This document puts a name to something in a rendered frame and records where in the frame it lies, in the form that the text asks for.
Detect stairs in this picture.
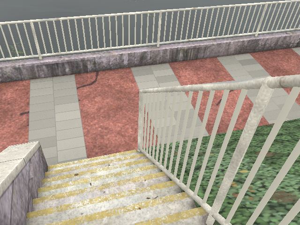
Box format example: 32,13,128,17
26,149,216,225

